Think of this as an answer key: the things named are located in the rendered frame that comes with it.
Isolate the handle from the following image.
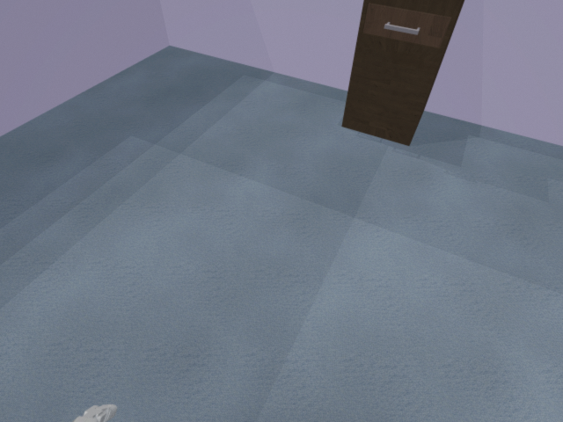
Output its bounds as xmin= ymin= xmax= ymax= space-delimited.
xmin=384 ymin=22 xmax=420 ymax=35

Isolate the left robot hand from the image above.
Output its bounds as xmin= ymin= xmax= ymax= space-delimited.
xmin=73 ymin=404 xmax=117 ymax=422

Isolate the drawer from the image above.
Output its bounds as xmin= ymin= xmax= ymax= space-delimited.
xmin=363 ymin=3 xmax=451 ymax=48

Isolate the cabinet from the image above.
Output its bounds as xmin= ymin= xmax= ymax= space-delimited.
xmin=342 ymin=0 xmax=464 ymax=146

